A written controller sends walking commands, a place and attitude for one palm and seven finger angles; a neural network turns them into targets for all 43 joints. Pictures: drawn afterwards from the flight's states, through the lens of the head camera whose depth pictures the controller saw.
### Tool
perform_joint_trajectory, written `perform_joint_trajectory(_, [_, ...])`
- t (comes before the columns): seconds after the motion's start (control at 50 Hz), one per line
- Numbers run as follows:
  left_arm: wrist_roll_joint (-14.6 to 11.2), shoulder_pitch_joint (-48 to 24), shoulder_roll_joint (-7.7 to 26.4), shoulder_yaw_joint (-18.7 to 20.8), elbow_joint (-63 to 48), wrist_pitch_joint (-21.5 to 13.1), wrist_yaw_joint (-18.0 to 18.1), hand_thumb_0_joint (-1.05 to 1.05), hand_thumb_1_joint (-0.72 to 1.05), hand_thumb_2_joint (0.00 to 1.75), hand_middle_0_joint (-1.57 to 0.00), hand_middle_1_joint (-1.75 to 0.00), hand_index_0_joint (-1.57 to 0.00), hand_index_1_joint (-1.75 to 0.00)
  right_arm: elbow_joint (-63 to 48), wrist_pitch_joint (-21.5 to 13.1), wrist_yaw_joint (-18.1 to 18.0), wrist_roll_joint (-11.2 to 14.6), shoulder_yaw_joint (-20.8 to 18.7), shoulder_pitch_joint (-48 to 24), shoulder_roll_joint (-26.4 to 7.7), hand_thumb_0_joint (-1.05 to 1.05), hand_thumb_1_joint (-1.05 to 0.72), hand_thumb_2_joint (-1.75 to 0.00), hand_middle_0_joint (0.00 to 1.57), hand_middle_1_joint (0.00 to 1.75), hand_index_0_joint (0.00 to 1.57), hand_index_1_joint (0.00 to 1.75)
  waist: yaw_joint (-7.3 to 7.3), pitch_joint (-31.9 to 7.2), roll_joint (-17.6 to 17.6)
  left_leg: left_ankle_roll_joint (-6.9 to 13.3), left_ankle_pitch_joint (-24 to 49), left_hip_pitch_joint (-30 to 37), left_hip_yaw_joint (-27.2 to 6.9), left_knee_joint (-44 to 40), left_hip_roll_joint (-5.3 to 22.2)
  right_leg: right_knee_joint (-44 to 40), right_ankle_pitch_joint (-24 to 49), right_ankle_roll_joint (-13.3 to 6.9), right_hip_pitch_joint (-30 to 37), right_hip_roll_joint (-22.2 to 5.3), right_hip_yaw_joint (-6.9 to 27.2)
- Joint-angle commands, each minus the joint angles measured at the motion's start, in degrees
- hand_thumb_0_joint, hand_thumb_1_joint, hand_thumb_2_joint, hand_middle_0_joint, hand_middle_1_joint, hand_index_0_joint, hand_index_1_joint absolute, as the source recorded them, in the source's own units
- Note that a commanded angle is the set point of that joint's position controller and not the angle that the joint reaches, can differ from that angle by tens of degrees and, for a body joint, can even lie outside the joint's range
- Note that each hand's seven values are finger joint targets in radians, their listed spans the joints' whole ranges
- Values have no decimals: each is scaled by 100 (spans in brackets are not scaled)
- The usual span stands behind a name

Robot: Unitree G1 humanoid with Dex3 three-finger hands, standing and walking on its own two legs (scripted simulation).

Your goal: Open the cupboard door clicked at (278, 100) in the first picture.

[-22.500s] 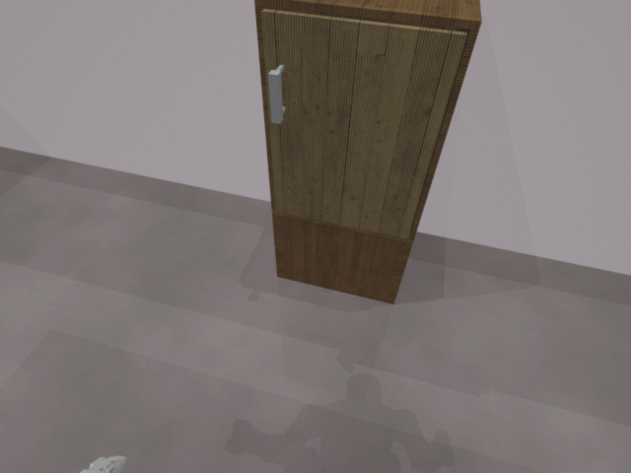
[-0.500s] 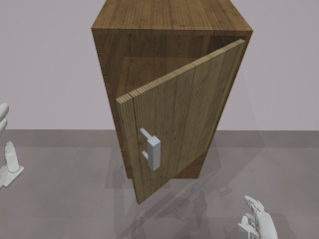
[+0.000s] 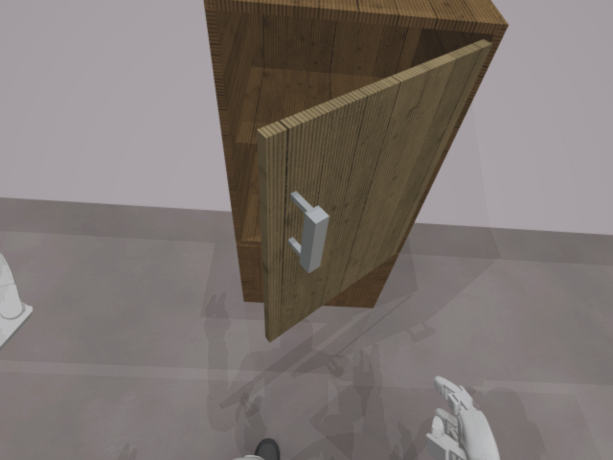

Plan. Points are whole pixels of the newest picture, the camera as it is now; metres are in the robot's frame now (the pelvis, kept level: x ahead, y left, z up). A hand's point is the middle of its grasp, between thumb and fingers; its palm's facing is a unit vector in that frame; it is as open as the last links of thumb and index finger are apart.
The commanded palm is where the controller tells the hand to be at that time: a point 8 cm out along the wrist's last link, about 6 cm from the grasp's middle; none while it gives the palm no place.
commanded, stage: step back with the hand held close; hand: left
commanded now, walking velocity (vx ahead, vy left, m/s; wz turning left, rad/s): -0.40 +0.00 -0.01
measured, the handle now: (304, 232) +0.41 +0.04 +0.04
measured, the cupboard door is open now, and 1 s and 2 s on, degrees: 39 39 39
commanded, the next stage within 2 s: stop stepping back and stand still in 0.06 s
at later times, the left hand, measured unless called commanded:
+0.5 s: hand out of the picture +0.11 +0.27 +0.15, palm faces +0.46 -0.83 -0.31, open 7.4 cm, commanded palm +0.06 +0.30 +0.18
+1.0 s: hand out of the picture +0.06 +0.31 +0.15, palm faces +0.36 -0.78 -0.51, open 7.4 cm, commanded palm +0.01 +0.35 +0.18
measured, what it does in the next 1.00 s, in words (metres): walks backwards: right foot, then left foot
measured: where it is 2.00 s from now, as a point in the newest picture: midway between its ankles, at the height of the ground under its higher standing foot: outside the picture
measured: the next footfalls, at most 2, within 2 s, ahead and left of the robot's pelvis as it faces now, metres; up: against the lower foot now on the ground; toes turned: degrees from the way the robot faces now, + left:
right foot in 0.04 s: -0.15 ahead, -0.12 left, +0.00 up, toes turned -1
left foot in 0.56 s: +0.02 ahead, +0.09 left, +0.00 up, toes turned -3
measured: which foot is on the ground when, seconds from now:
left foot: down 0.00-0.44, up 0.46-0.54, down 0.56-0.96, up 0.98-1.00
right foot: up 0.00-0.02, down 0.04-0.58, up 0.60-0.94, down 0.96-1.00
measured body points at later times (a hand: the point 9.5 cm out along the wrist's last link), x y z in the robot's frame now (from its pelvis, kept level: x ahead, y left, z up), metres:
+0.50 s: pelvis -0.09 +0.00 -0.02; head -0.13 +0.03 +0.43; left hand +0.08 +0.31 +0.16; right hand +0.05 -0.26 -0.08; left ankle +0.04 +0.08 -0.72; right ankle -0.19 -0.12 -0.74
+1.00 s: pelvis -0.15 +0.05 +0.00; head -0.14 +0.05 +0.45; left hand +0.03 +0.35 +0.18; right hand +0.01 -0.18 -0.10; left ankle -0.03 +0.10 -0.73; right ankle -0.21 -0.01 -0.74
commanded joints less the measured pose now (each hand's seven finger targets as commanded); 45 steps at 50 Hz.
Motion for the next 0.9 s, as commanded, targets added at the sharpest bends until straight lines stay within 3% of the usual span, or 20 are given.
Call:
perform_joint_trajectory(0.0, [-94, -115, 1149, 478, -1534, -448, -102, 0, 90, 90, -20, -30, -20, -30, -618, -182, 22, 9, -415, -439, -996, 0, -90, -90, 20, 30, 20, 30, 58, -1467, 969, -126, 1339, 2825, -912, -76, 944, -1626, 1455, -45, -502, -87, 6])
perform_joint_trajectory(0.08, [-226, 78, 1865, 1301, -2040, -685, -154, 0, 90, 90, -20, -30, -20, -30, -841, -62, 15, 74, -421, -688, -951, 0, -90, -90, 20, 30, 20, 30, 191, -2121, 612, -28, 2166, 3076, -227, 757, 673, -1112, 3577, 194, -277, -441, 104])
perform_joint_trajectory(0.1, [-322, 195, 1849, 1394, -2006, -657, -149, 0, 90, 90, -20, -30, -20, -30, -1009, -35, 10, 162, -381, -769, -847, 0, -90, -90, 20, 30, 20, 30, 192, -2248, -45, -46, 2082, 2999, -16, 1053, 473, -1098, 4661, 415, -137, -610, 151])
perform_joint_trajectory(0.14, [-363, 605, 1931, 1654, -1655, -669, -170, 0, 90, 90, -20, -30, -20, -30, -1224, -22, -65, 353, -322, -1035, -921, 0, -90, -90, 20, 30, 20, 30, 168, -1665, -889, -162, -532, 1972, 200, 1750, 73, -1035, 6637, 698, -203, -1245, 335])
perform_joint_trajectory(0.18, [-377, 1130, 1803, 1691, -1264, -573, -160, 0, 90, 90, -20, -30, -20, -30, -1240, 19, -95, 340, -307, -1008, -917, 0, -90, -90, 20, 30, 20, 30, 95, -1032, -384, -152, -1470, 1272, 84, 1951, -89, -863, 6130, 446, -286, -1409, 393])
perform_joint_trajectory(0.22, [-321, 1054, 1450, 1329, -886, -353, -151, 0, 90, 90, -20, -30, -20, -30, -1078, 87, -127, 222, -253, -788, -934, 0, -90, -90, 20, 30, 20, 30, -144, -738, 337, -113, -213, 1868, 21, 1400, 32, -784, 5002, 247, -835, -1156, 391])
perform_joint_trajectory(0.26, [-267, 353, 1218, 891, -656, -235, -105, 0, 90, 90, -20, -30, -20, -30, -890, 65, -176, 205, -303, -503, -1121, 0, -90, -90, 20, 30, 20, 30, -242, -436, 757, 8, 934, 2513, -290, 1110, 346, -734, 3549, 456, -1403, -652, 111])
perform_joint_trajectory(0.3, [-225, -231, 996, 444, -105, -230, -108, 0, 90, 90, -20, -30, -20, -30, -837, -65, -222, 244, -356, -380, -1179, 0, -90, -90, 20, 30, 20, 30, -274, 460, 519, 61, -1160, 1981, -889, 522, 682, -1230, 735, 464, -1825, -433, 70])
perform_joint_trajectory(0.34, [-79, -595, 1000, 321, 30, -161, -72, 0, 90, 90, -20, -30, -20, -30, -887, -94, -274, 130, -363, -493, -1179, 0, -90, -90, 20, 30, 20, 30, -217, 896, 335, -131, -2780, 1323, -1069, -12, 554, -1649, -753, -1, -1819, -341, 171])
perform_joint_trajectory(0.4, [10, -1207, 1107, 131, -421, -270, -48, 0, 90, 90, -20, -30, -20, -30, -823, -113, -324, 106, -402, -490, -1106, 0, -90, -90, 20, 30, 20, 30, -236, 861, -503, -431, -2018, 1926, -334, 1819, -25, -2397, -1908, -569, -2728, -1085, 903])
perform_joint_trajectory(0.44, [91, -1405, 1138, 41, -885, -312, -32, 0, 90, 90, -20, -30, -20, -30, -750, -172, -291, 79, -456, -544, -1152, 0, -90, -90, 20, 30, 20, 30, -185, 960, -662, -423, -1665, 1615, -409, 3384, -28, -2602, -1353, -1054, -2996, -1875, 1479])
perform_joint_trajectory(0.48, [136, -1535, 1431, 312, -1328, -403, -2, 0, 90, 90, -20, -30, -20, -30, -737, -250, -257, 81, -399, -512, -1130, 0, -90, -90, 20, 30, 20, 30, -160, 909, -178, -347, -1780, 1164, -450, 3110, 188, -2189, -265, -1044, -2314, -1881, 1195])
perform_joint_trajectory(0.52, [132, -1426, 1294, 344, -1221, -434, -11, 0, 90, 90, -20, -30, -20, -30, -720, -370, -285, 93, -293, -312, -1025, 0, -90, -90, 20, 30, 20, 30, -234, 954, 687, -291, -1239, 1224, -346, 1109, 150, -1070, 940, -582, -1448, -1232, 412])
perform_joint_trajectory(0.56, [124, -1183, 1333, 607, -1393, -519, 21, 0, 90, 90, -20, -30, -20, -30, -796, -595, -276, 68, -338, -188, -1168, 0, -90, -90, 20, 30, 20, 30, -61, 212, 2416, -57, 409, 2039, -1668, -120, 783, 637, 718, -47, -1260, -168, -210])
perform_joint_trajectory(0.58, [146, -1008, 1505, 725, -1329, -554, 55, 0, 90, 90, -20, -30, -20, -30, -797, -708, -243, 50, -366, -63, -1093, 0, -90, -90, 20, 30, 20, 30, -50, -128, 2405, 185, 1132, 2463, -2369, -277, 1294, 1318, -250, -17, -1438, -61, -93])
perform_joint_trajectory(0.62, [48, -831, 1483, 847, -1592, -647, 19, 0, 90, 90, -20, -30, -20, -30, -710, -756, -154, -82, -343, -36, -914, 0, -90, -90, 20, 30, 20, 30, -93, -659, 1735, -102, -94, 2204, -2827, -820, 1468, 2224, -662, -6, -1183, -124, 337])
perform_joint_trajectory(0.68, [-64, 169, 1132, 824, -1170, -506, 8, 0, 90, 90, -20, -30, -20, -30, -735, -731, -54, -11, -413, -53, -897, 0, -90, -90, 20, 30, 20, 30, -37, -932, 697, -56, -2211, 1844, -1803, -1220, 1142, 1754, -11, 48, -659, -131, 64])
perform_joint_trajectory(0.74, [-61, 877, 827, 584, -913, -277, -4, 0, 90, 90, -20, -30, -20, -30, -769, -565, -41, -19, -365, -175, -913, 0, -90, -90, 20, 30, 20, 30, -55, -516, 1207, -394, -3206, 975, -1136, -1829, 839, 1277, -41, 55, -147, 113, -477])
perform_joint_trajectory(0.84, [-18, 409, 901, 356, -465, -12, 11, 0, 90, 90, -20, -30, -20, -30, -687, -385, -167, -58, -352, -203, -908, 0, -90, -90, 20, 30, 20, 30, -60, -31, 877, -598, -3307, 587, -756, -2023, 722, -303, -474, -68, 438, 234, -788])
perform_joint_trajectory(0.88, [45, -66, 1211, 459, -695, 3, 0, 0, 90, 90, -20, -30, -20, -30, -672, -328, -209, -78, -347, -268, -883, 0, -90, -90, 20, 30, 20, 30, -85, -41, 460, -631, -2613, 933, -368, -1047, 369, -1583, 88, -220, 278, -88, -441])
